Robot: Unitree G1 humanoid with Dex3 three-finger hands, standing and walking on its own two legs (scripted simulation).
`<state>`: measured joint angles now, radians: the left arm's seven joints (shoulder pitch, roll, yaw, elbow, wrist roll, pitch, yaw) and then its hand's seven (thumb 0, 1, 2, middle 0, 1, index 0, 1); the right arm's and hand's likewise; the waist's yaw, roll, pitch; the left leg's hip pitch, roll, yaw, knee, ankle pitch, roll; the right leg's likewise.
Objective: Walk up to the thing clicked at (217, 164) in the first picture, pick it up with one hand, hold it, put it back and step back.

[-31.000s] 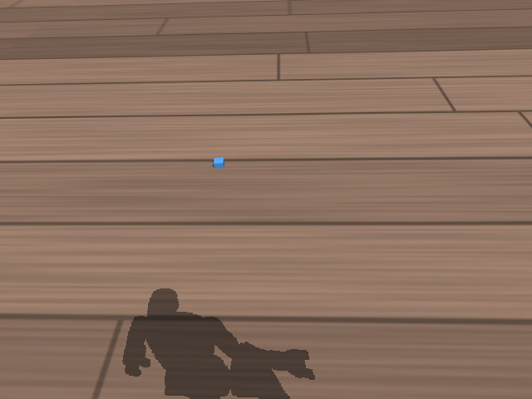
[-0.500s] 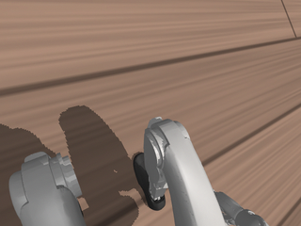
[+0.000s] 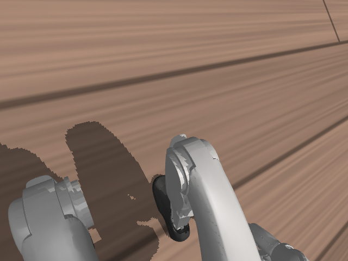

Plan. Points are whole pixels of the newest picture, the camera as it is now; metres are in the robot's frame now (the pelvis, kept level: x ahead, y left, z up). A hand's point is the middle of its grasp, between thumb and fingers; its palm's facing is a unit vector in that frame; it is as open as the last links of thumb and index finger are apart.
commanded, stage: open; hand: left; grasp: from above
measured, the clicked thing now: out of the picture +0.43 +0.35 -0.27
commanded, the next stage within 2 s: withdraw in 0.38 s
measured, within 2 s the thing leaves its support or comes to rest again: neither
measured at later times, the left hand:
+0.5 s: hand out of the picture +0.42 +0.34 -0.24, palm faces -0.44 -0.17 -0.88, open 12.8 cm
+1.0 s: hand out of the picture +0.42 +0.36 -0.08, palm faces -0.40 -0.10 -0.91, open 13.1 cm
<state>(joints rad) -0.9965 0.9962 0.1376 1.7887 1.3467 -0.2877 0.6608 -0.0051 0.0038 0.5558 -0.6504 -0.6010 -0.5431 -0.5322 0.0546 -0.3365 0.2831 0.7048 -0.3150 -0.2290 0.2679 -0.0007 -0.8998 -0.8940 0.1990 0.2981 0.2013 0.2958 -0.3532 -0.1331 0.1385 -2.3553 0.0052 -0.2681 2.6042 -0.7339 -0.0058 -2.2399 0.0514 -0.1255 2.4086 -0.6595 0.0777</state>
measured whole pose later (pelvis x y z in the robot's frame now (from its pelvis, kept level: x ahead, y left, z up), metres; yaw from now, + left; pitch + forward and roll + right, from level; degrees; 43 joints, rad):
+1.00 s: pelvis +0.00 -0.01 +0.05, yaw +6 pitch +34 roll -9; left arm -0.91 0.73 0.02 1.29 1.16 -0.11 0.28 0.00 -0.34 0.87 -0.23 -0.86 -0.23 -0.86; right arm 0.13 -0.29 0.06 0.72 -0.12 -0.07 0.25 0.00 -0.90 -0.89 0.20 0.30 0.20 0.30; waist -0.20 0.03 -0.10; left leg -2.29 0.00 -0.15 2.39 -0.70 0.00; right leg -2.20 0.00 -0.05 2.28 -0.67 0.06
